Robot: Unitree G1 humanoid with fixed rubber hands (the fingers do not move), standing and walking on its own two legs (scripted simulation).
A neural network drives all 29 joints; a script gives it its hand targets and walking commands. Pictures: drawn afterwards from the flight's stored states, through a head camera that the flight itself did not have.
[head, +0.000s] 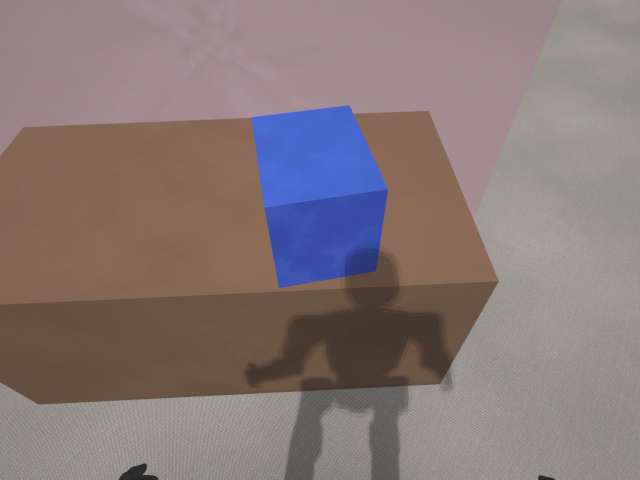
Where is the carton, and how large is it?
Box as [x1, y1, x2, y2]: [251, 105, 387, 287]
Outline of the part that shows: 348,105 251,117 264,208 279,287 375,270 387,188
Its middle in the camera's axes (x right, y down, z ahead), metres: -0.01 -0.10 +0.81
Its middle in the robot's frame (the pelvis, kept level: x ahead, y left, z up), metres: +0.66 +0.04 -0.08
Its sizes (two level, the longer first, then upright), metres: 0.271 0.207 0.231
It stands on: a pedestal, 0.57 m high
